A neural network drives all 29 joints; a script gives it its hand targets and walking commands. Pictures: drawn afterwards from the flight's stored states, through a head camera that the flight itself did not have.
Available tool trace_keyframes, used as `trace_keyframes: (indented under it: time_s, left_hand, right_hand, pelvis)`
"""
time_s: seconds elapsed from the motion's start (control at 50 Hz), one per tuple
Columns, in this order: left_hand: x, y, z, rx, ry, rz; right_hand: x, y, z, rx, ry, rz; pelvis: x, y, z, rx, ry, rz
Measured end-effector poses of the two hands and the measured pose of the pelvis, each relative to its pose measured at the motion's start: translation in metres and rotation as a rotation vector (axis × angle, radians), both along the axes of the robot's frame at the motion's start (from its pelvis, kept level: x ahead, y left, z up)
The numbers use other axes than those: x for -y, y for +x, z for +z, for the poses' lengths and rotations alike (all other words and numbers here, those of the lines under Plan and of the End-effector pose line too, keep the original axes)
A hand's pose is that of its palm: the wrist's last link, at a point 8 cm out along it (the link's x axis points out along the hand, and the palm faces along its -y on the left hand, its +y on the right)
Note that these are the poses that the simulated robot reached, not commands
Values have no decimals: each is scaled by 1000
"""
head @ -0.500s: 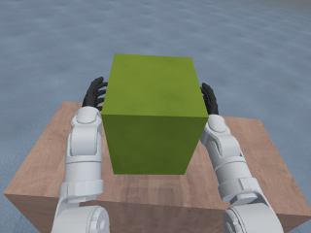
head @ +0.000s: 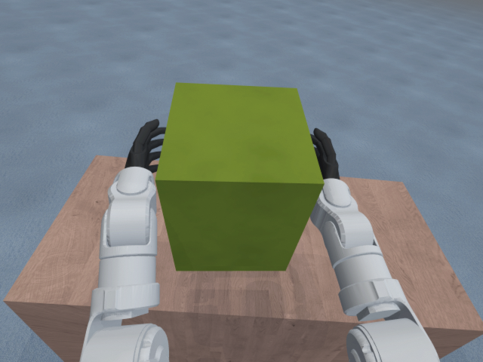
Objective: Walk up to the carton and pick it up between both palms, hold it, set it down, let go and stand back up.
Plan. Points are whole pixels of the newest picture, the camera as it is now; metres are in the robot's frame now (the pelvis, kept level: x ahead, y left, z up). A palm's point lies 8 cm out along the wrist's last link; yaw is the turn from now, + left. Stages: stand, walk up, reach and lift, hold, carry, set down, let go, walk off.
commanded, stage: hold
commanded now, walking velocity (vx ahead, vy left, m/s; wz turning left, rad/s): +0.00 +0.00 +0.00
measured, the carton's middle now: (234, 182) +0.39 +0.00 +0.13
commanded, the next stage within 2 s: none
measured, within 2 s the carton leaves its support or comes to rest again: neither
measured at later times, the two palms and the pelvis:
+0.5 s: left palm (141, 166) +0.36 +0.15 +0.18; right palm (326, 174) +0.36 -0.14 +0.18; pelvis +0.01 +0.00 +0.00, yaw +1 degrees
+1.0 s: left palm (140, 169) +0.36 +0.15 +0.18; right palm (325, 178) +0.36 -0.14 +0.17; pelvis -0.01 +0.00 +0.00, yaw +0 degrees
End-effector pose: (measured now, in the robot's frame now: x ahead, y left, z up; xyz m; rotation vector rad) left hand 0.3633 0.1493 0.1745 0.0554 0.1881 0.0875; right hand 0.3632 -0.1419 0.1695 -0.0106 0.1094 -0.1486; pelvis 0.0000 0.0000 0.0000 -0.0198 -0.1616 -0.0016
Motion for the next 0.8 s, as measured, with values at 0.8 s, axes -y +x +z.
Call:
trace_keyframes:
  time_s: [0.8]
  left_hand:
    - [1, -6, 8, 26, 10, -3]
  right_hand:
    - [1, -6, 5, 31, 13, -2]
  pelvis:
    - [-1, -2, 0, 5, -1, 0]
